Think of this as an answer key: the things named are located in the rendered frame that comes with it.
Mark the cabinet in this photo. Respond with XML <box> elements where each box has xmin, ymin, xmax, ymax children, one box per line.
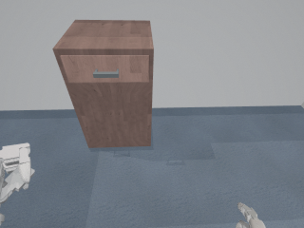
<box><xmin>53</xmin><ymin>20</ymin><xmax>154</xmax><ymax>148</ymax></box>

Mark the drawer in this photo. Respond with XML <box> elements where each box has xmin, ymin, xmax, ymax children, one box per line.
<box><xmin>60</xmin><ymin>55</ymin><xmax>149</xmax><ymax>83</ymax></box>

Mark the robot left hand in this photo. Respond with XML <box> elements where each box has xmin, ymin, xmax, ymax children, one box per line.
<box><xmin>0</xmin><ymin>142</ymin><xmax>35</xmax><ymax>207</ymax></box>

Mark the handle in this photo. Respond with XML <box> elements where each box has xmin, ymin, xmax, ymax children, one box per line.
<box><xmin>93</xmin><ymin>68</ymin><xmax>119</xmax><ymax>78</ymax></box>

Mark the robot right hand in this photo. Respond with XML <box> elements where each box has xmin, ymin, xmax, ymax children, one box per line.
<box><xmin>236</xmin><ymin>202</ymin><xmax>266</xmax><ymax>228</ymax></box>

